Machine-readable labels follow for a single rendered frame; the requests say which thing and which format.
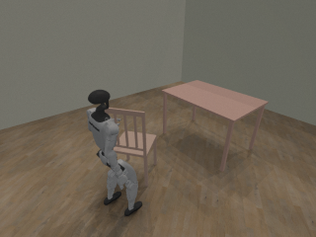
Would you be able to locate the robot right upper arm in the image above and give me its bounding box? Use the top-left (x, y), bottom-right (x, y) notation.
top-left (104, 120), bottom-right (119, 159)

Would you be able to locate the right robot hand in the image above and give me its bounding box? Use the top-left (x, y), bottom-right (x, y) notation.
top-left (117, 174), bottom-right (129, 190)

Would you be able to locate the robot left foot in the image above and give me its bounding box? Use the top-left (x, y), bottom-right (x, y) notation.
top-left (104, 191), bottom-right (121, 205)

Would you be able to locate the robot left upper arm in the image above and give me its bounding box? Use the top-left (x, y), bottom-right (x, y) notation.
top-left (86, 108), bottom-right (96, 131)

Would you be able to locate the chair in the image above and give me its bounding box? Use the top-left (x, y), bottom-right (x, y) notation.
top-left (105, 108), bottom-right (157, 187)

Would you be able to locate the table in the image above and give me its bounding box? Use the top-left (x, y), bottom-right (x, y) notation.
top-left (161, 80), bottom-right (269, 172)

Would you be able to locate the right robot thigh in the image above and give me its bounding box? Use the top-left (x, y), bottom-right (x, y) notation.
top-left (118, 159), bottom-right (137, 190)

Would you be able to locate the right robot forearm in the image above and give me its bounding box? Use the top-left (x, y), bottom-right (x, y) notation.
top-left (108, 151), bottom-right (123, 179)

